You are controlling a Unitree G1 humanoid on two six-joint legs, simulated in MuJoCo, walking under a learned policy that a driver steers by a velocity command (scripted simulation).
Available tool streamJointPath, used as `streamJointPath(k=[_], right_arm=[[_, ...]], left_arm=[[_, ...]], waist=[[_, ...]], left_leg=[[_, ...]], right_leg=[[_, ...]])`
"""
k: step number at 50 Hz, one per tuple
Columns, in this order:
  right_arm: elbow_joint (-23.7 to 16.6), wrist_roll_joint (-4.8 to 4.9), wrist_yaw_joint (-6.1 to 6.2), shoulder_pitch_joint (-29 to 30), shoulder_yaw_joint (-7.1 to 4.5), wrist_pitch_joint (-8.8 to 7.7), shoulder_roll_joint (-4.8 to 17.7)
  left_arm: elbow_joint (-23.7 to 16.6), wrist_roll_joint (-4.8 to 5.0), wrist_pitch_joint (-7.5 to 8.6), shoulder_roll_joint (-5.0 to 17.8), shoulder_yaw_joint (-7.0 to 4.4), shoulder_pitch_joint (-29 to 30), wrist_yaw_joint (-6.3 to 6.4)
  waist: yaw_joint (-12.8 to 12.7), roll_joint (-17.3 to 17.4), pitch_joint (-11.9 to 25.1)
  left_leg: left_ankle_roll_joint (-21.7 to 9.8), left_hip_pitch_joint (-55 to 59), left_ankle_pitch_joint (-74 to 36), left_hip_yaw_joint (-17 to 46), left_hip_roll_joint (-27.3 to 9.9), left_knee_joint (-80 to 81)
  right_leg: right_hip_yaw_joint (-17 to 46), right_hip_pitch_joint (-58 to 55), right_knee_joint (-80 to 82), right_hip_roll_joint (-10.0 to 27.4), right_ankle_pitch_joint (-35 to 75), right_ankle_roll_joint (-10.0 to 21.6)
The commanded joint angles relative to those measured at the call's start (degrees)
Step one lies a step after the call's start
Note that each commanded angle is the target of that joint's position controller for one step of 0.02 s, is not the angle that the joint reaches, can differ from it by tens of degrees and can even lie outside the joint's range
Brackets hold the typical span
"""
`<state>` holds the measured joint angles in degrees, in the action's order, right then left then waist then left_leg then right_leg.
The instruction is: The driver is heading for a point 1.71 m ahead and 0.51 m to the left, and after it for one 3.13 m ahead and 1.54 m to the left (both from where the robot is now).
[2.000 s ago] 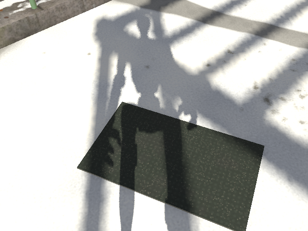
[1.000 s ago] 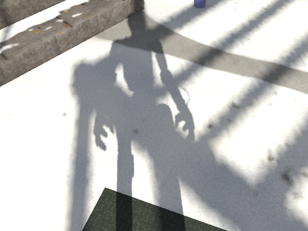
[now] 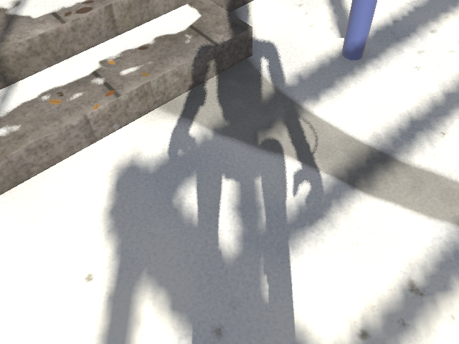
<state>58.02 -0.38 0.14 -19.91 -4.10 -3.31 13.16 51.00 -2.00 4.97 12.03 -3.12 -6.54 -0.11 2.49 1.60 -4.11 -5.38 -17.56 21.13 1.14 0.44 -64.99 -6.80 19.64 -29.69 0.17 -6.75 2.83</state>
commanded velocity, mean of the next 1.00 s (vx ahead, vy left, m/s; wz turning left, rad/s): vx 0.50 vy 0.00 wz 0.50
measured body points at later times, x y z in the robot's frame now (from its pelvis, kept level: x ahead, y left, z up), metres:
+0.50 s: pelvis +0.26 +0.05 -0.02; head +0.29 +0.07 +0.43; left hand +0.18 +0.29 -0.16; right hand +0.49 -0.14 -0.13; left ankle +0.31 +0.11 -0.74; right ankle +0.12 -0.10 -0.64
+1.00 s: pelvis +0.54 +0.12 -0.02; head +0.57 +0.13 +0.43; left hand +0.60 +0.43 -0.11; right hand +0.65 -0.14 -0.15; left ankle +0.32 +0.11 -0.71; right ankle +0.68 +0.10 -0.74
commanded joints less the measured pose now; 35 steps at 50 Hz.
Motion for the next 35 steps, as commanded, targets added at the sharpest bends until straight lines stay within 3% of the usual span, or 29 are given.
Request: streamJointPath(k=[1, 4, 6, 11, 15, 18, 20, 21, 22, 23, 24, 25, 26, 28, 29, 32, 35], right_arm=[[-3.60, -1.44, -1.21, -1.46, -0.70, 1.21, 1.62], [-5.54, -1.71, -2.03, 2.27, -0.65, 2.62, 0.85], [-7.19, -1.70, -2.56, 6.11, -0.47, 2.94, 0.97], [-11.53, -1.35, -3.78, 16.67, 0.64, 2.37, 0.47], [-14.26, -1.76, -4.29, 22.24, 1.04, 2.33, 1.15], [-14.42, -2.14, -3.83, 20.56, 0.52, 2.33, 2.44], [-12.06, -2.15, -3.20, 12.12, -0.48, 1.98, 4.11], [-9.41, -2.66, -2.54, 3.47, -1.45, 1.47, 5.71], [-8.05, -3.12, -1.67, -3.06, -3.08, 1.20, 10.92], [-9.85, -1.97, -1.30, -1.24, -4.21, 1.87, 16.69], [-9.88, -1.14, -0.53, -3.03, -3.93, 2.90, 15.34], [-9.47, -0.61, 0.02, 0.31, -3.21, 2.82, 12.78], [-9.54, -0.38, 0.02, 3.38, -2.47, 2.40, 9.88], [-10.21, 0.27, 0.24, 6.42, -1.62, 1.19, 7.83], [-10.23, 0.48, 0.10, 6.10, -1.43, 0.51, 7.73], [-9.59, 0.52, -0.30, 2.69, -1.87, -0.41, 9.94], [-9.14, 0.43, -0.47, -1.39, -1.87, -0.31, 10.07]], left_arm=[[-0.07, 0.46, 0.97, 4.11, -0.78, -6.75, 0.77], [0.93, 1.17, 2.52, 4.77, -0.95, -9.87, 0.79], [1.50, 1.04, 2.84, 5.06, -0.99, -11.72, 0.79], [2.39, 1.13, 2.89, 5.39, -0.73, -14.28, 0.93], [3.76, 1.09, 2.00, 7.29, -1.14, -18.24, 1.63], [4.23, 0.82, 0.68, 8.86, -1.55, -18.93, 2.17], [4.01, 0.79, -0.54, 10.45, -2.00, -18.57, 2.11], [3.28, 1.05, -1.08, 10.93, -2.08, -17.75, 1.86], [1.24, 0.83, -1.11, 8.51, -1.52, -17.48, 1.60], [-3.59, 1.72, -0.66, 4.53, -0.92, -17.52, 0.42], [-5.13, 1.06, 0.12, 8.50, -1.34, -9.39, 0.16], [-5.96, 1.80, 0.94, 7.74, -0.98, -7.29, -0.11], [-4.90, 1.73, 1.21, 7.84, -1.05, -8.55, 0.01], [-4.32, -0.41, -0.90, 7.17, -1.00, -10.58, -0.06], [-4.47, -0.77, -1.91, 6.73, -0.98, -11.00, -0.32], [-6.51, -0.74, -3.25, 5.92, -0.76, -6.88, -0.80], [-9.33, -0.49, -3.45, 6.34, -0.61, 0.72, -0.84]], waist=[[-1.49, -7.22, 3.12], [-0.91, -5.45, 1.92], [-1.17, -4.95, 1.25], [-2.80, -4.97, -1.04], [-4.47, -5.15, -2.02], [-3.19, -6.30, 0.08], [0.11, -6.63, 5.14], [3.96, -4.88, 9.65], [6.04, 0.87, 15.06], [2.11, 12.92, 19.62], [5.06, 1.92, 16.02], [2.92, 0.29, 9.31], [-0.21, -3.66, 5.11], [-3.66, -3.38, 4.29], [-4.34, -3.01, 4.61], [-3.74, -1.57, 3.39], [-1.04, 0.05, 1.73]], left_leg=[[0.24, -12.84, -3.50, 1.86, -5.22, -3.32], [0.84, -16.61, -7.83, 0.91, -6.03, -1.63], [1.17, -19.98, -12.67, 0.19, -6.56, 1.07], [1.53, -18.62, -23.77, -4.01, -5.25, 19.08], [-0.36, -16.94, -21.03, -7.54, -3.95, 27.50], [-3.16, -12.32, -12.94, -10.31, 0.04, 30.22], [-5.71, -3.12, -8.46, -11.53, 4.46, 32.69], [-7.63, 8.71, -10.28, -9.81, 5.28, 37.44], [-11.02, 23.26, -6.62, 5.48, -6.44, 38.26], [-20.99, 38.26, -10.34, 37.63, -21.05, 44.83], [-19.61, 35.67, -10.81, 34.43, -20.02, 48.88], [-17.29, 28.96, -13.52, 27.22, -18.61, 49.74], [-14.63, 20.72, -20.61, 22.29, -15.77, 50.91], [-12.51, 12.38, -28.37, 15.76, -11.00, 51.81], [-12.39, 11.01, -30.27, 14.62, -9.77, 52.04], [-11.67, 8.95, -30.90, 13.18, -7.61, 53.28], [-9.97, 11.20, -29.35, 14.28, -6.74, 53.70]], right_leg=[[17.67, -10.01, 19.30, 16.77, -3.46, 5.47], [10.96, -10.52, 21.14, 16.15, 3.99, 5.57], [6.82, -11.91, 21.49, 15.47, 8.04, 5.54], [-1.76, -13.23, 21.22, 13.34, 14.54, 4.56], [-4.52, -20.31, 19.51, 15.52, 20.73, 4.25], [-7.36, -25.85, 10.80, 15.90, 41.15, 3.59], [-8.37, -26.58, -4.04, 15.37, 49.80, 3.52], [-9.33, -20.72, -17.10, 14.60, 42.77, 2.15], [-8.71, -6.19, -34.53, 12.25, 14.39, 0.29], [-2.30, 18.36, -54.77, -0.79, -25.77, -3.54], [6.57, 25.91, -54.79, 1.63, -20.95, -3.20], [7.70, 26.60, -50.28, 4.55, -15.20, -2.72], [7.75, 22.36, -44.05, 6.45, -12.47, -2.78], [8.33, 14.61, -38.25, 7.81, -11.88, -4.12], [8.10, 13.33, -36.61, 7.62, -12.06, -4.72], [6.78, 15.44, -30.31, 7.16, -7.35, -6.08], [6.67, 19.86, -22.53, 6.57, -0.63, -6.52]])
